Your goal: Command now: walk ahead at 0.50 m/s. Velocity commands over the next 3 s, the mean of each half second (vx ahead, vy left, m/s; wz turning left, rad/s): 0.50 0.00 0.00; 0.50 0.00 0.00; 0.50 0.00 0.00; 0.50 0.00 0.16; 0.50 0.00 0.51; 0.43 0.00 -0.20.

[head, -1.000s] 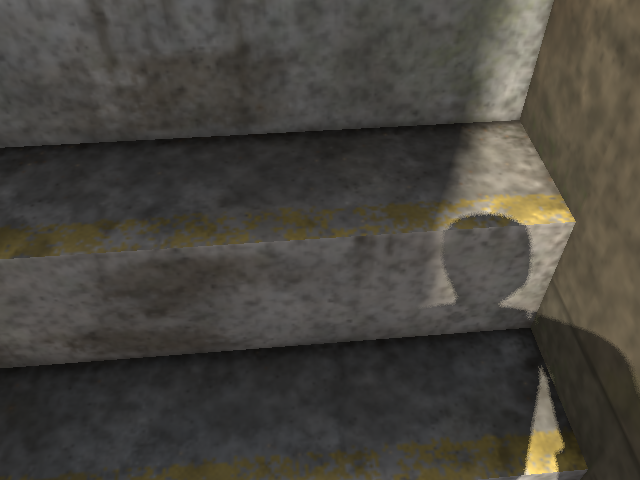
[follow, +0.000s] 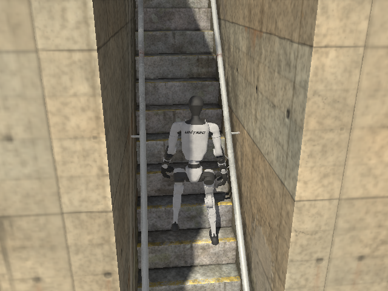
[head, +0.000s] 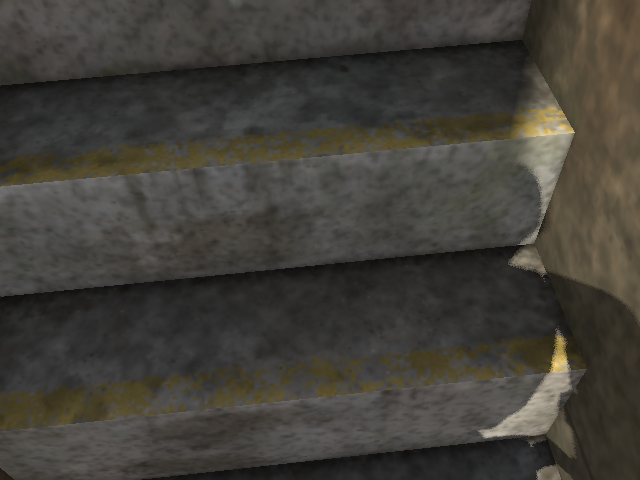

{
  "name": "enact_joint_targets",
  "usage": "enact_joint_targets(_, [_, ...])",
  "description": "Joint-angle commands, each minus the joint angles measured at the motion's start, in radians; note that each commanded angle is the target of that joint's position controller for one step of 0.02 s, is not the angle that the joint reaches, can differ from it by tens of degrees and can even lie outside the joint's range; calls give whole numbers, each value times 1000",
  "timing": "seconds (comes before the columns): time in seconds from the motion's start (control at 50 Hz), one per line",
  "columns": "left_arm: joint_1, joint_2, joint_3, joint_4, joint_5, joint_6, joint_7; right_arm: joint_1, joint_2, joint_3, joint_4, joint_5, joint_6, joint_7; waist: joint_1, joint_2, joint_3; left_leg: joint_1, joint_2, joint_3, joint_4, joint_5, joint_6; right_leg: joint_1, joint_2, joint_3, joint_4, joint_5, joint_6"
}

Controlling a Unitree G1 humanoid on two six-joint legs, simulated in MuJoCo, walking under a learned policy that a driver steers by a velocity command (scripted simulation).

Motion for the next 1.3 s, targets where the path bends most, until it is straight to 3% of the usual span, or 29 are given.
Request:
enact_joint_targets(0.02, [-82, 182, 59, -136, -37, -19, 31, 63, -66, -24, -12, 18, -53, -7, -27, -125, -65, 307, -3, 100, -571, -297, -98, 108, -101, 90, -226, -231, -123])
enact_joint_targets(0.08, [-219, 203, 49, -115, 19, 6, -4, 251, -20, -4, 23, 12, -67, 36, -137, -154, 64, 611, -24, 56, -697, 24, -16, 49, -186, 183, -299, -415, -64])
enact_joint_targets(0.12, [-156, 9, 8, -67, 27, 34, -52, 382, -92, -49, 85, -53, -91, 37, -130, 98, 169, 705, 64, -214, -1014, -65, 128, -36, 25, -22, 310, -71, -16])
enact_joint_targets(0.16, [-82, -44, 7, -111, 42, -48, -58, 558, -229, -79, 87, -28, -71, 78, -159, 424, 194, 973, 241, -868, -1225, -249, 413, -735, 238, 67, 976, -132, -36])
enact_joint_targets(0.24, [-175, 31, -25, -58, -43, -37, 6, 311, -66, -12, 66, -98, 15, 128, -81, 71, 254, 754, 237, -725, -1187, -344, 332, -1005, 120, 116, 1606, 271, -155])
enact_joint_targets(0.38, [-248, -51, -120, -98, -26, 34, 12, 363, 89, 76, 256, -148, -38, 88, -37, 24, 177, 700, 153, -204, -1273, 11, 259, -1178, -43, -141, 1663, 303, -208])
enact_joint_targets(0.46, [-652, -102, -155, -220, -23, 91, 8, 675, 86, 80, 423, -107, -9, 106, -172, 191, 181, 586, 193, -212, -1500, 116, 288, -1020, -110, -260, 1327, 148, -214])
enact_joint_targets(0.5, [-585, -109, -159, -191, 38, 108, -28, 523, 79, 85, 408, -66, -23, 123, -62, 177, 88, 539, 180, -28, -1485, 695, 305, -698, -70, -352, 1116, 133, -244])
enact_joint_targets(0.52, [-369, -166, -148, -95, 9, 68, 53, 399, -33, -9, 204, 85, -82, -61, -55, -124, 91, 684, 143, 27, -1480, 1356, 154, -341, 92, -518, 973, -87, -154])
enact_joint_targets(0.54, [-593, -132, -173, -222, 2, 144, -49, 612, -75, 61, 475, -100, -38, 109, 23, 355, -71, 607, 276, -55, -1433, 2044, 358, -379, 45, -401, 988, 150, -220])
enact_joint_targets(0.6, [-339, -37, -117, -172, 48, 160, -49, 637, -144, -13, 453, -58, -41, 137, 93, 302, -224, 1112, 250, -10, -1055, 2494, 323, -181, 148, -420, 442, -113, -172])
enact_joint_targets(0.62, [-38, 21, -62, -7, -6, 62, 41, 354, -49, -39, 249, 83, -120, -59, 142, 33, -312, 864, 126, 7, -776, 2126, 164, 376, 177, -152, 403, -341, -175])
enact_joint_targets(0.64, [111, 34, -45, 98, 2, 29, 106, 307, 11, -22, 212, 97, -154, -80, 189, -108, -295, 360, 14, -35, -425, 1015, 178, 635, -69, 283, 126, -225, -243])
enact_joint_targets(0.68, [102, 169, 36, 155, 27, 33, 165, -46, 54, -45, -13, 14, -161, -87, 172, 22, -154, 52, -114, -98, 625, 245, 157, 431, -306, 630, -189, -143, -396])
enact_joint_targets(0.76, [-15, -24, -3, 218, 87, -57, 163, -1, 145, 15, -181, -44, -98, -77, -50, -14, 165, -223, -121, -182, 780, 126, 230, 251, -217, 202, -264, -94, -176])
enact_joint_targets(0.78, [-3, -3, -3, 226, 78, -79, 158, -19, 178, 30, -213, -43, -80, -79, -81, -7, 220, -277, -103, -202, 790, 83, 233, 234, -222, 136, -314, 1, -158])
enact_joint_targets(0.8, [-25, -98, -63, 210, 39, -84, -17, -60, 75, 21, -207, -41, 22, 60, -122, 73, 206, -243, -103, -158, 500, 159, 384, 118, -125, -77, -302, -6, -132])
enact_joint_targets(0.86, [-4, 58, -9, 200, 35, -49, -56, -10, 107, 21, -213, -72, 78, 111, -163, -155, 202, -357, -76, -75, 857, -19, 414, 115, -194, -60, -474, -26, -225])
enact_joint_targets(0.94, [317, 65, -64, 295, 146, -15, -92, -379, 34, 42, -341, -29, 113, 64, -56, -178, 83, -502, 0, 69, 529, 155, 398, 211, -145, -122, -489, 65, -188])
enact_joint_targets(0.98, [178, 253, -33, 260, 83, 2, -150, -596, -35, 48, -441, 11, 164, 55, -119, -314, 7, 199, -82, 176, 45, -8, 248, -204, -177, -121, -733, 863, -342])
enact_joint_targets(1.02, [104, 357, -9, 216, -24, -36, -133, -268, -21, 48, -320, -19, 144, 93, -232, -232, -179, 296, -193, 268, -164, 17, 205, 175, -241, -179, -385, 1959, -365])
enact_joint_targets(1.04, [408, 268, -36, 307, 0, -46, -156, -256, -104, 40, -211, -2, 121, 79, -76, -126, -373, 484, -201, 234, -246, 49, 271, 135, -256, -98, -205, 2126, -370])
enact_joint_targets(1.06, [225, 208, 9, 158, -87, -100, 32, -31, 81, 49, -99, -4, 2, -37, -114, -80, -356, 800, -218, 146, -595, -53, 173, 331, -57, -224, 18, 1570, -141])
enact_joint_targets(1.08, [516, 66, -92, 401, 72, -51, -145, 249, -174, 23, 19, -79, 107, 25, -172, 283, -537, 913, 85, -379, -745, 327, 438, -156, -108, -76, 373, 637, -158])
enact_joint_targets(1.1, [254, 76, -11, 143, -26, -90, -8, 110, -89, -22, 29, -73, 32, -87, -97, 113, -322, 901, 152, -599, -919, 13, 382, 39, 126, 25, 803, 366, -63])
enact_joint_targets(1.16, [34, -44, -31, -31, 39, -69, 58, -46, -62, -44, 84, -36, -27, -135, -6, 27, -32, 670, 139, -472, -892, -217, 255, -345, 172, 190, 1232, 404, -82])
enact_joint_targets(1.24, [80, -80, -37, -37, 47, -13, 42, -2, 8, -49, 106, -26, -83, -104, 30, -13, 92, 707, 145, -309, -991, 51, 202, -517, 217, 185, 1438, 205, -67])
enact_joint_targets(1.26, [65, 27, -63, 16, -75, -2, -6, 2, 147, 31, 154, -80, -62, 7, -14, 145, 174, 830, 26, -101, -955, 2, 181, -947, 137, 189, 1226, 152, -145])
enact_joint_targets(1.3, [-5, -4, -93, -38, -21, 9, 23, -23, 112, 7, 140, -71, -40, 67, 24, -18, 46, 687, 90, -160, -1105, 78, 202, -775, 7, 22, 1007, 127, -124])
Next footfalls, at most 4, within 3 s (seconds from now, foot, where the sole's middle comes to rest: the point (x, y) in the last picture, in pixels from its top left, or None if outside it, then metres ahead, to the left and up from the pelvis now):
0.12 left None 0.06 0.19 -0.75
0.60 right None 0.31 -0.01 -0.52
1.02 left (169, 356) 0.51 0.26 -0.29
1.62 right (397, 111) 0.76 -0.07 -0.06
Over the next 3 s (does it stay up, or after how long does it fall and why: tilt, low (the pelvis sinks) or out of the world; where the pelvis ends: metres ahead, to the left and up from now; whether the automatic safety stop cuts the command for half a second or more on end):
stays up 0.99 0.18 0.95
